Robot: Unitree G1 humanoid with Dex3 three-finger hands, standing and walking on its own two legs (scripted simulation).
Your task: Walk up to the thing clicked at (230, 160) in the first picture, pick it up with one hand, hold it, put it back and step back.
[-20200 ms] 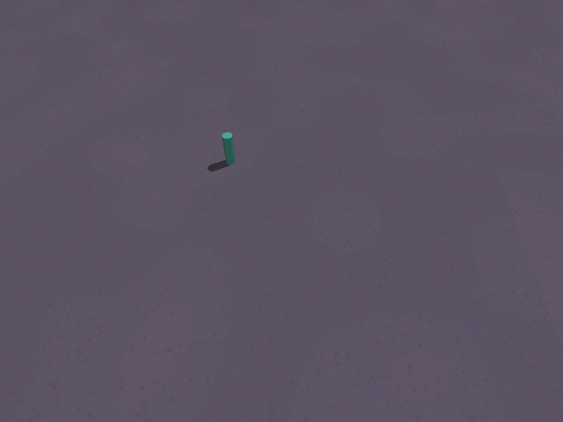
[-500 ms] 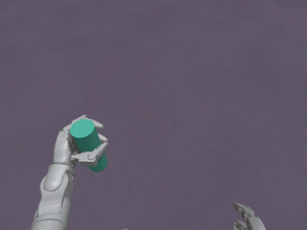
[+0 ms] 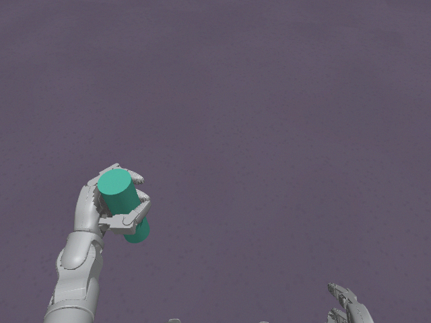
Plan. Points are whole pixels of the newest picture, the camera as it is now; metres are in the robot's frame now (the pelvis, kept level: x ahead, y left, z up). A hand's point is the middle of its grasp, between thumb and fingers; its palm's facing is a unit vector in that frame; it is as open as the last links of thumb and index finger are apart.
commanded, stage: crouch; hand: left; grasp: from the side
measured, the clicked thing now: (127, 209) +0.32 +0.17 +0.03
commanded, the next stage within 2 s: lower in 1.82 s
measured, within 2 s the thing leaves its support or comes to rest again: neither
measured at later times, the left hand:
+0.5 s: hand (148, 242) +0.34 +0.17 -0.17, palm faces -0.04 -1.00 +0.00, open 7.3 cm
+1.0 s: hand (160, 265) +0.35 +0.18 -0.38, palm faces +0.00 -1.00 -0.02, open 7.3 cm
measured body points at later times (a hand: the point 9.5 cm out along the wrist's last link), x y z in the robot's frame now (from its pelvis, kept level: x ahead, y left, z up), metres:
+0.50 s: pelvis -0.03 +0.01 -0.16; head +0.11 +0.03 +0.27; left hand +0.33 +0.23 -0.17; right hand +0.11 -0.26 -0.27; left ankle +0.03 +0.13 -0.70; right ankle +0.02 -0.12 -0.70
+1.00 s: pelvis -0.07 +0.00 -0.34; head +0.13 +0.03 +0.06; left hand +0.34 +0.23 -0.38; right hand +0.06 -0.26 -0.48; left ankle +0.03 +0.13 -0.70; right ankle +0.01 -0.12 -0.70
